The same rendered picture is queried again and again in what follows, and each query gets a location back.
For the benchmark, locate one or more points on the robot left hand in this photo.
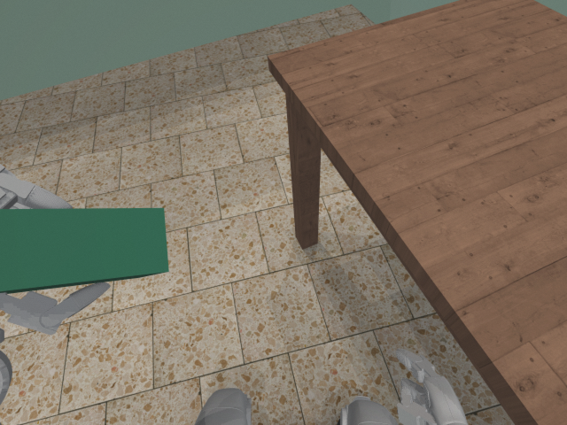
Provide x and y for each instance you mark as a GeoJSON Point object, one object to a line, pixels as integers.
{"type": "Point", "coordinates": [36, 311]}

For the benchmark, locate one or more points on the sponge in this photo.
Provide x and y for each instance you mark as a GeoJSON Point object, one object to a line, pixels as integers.
{"type": "Point", "coordinates": [44, 249]}

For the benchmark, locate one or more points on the robot right hand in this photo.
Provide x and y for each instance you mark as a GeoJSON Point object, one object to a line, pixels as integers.
{"type": "Point", "coordinates": [435, 403]}

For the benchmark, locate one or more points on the right robot shin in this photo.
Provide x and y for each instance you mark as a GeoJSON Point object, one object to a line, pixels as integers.
{"type": "Point", "coordinates": [361, 398]}

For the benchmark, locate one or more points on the table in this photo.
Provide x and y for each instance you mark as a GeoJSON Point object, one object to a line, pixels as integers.
{"type": "Point", "coordinates": [449, 126]}

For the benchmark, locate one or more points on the left robot thigh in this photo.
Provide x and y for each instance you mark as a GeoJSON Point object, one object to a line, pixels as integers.
{"type": "Point", "coordinates": [226, 407]}

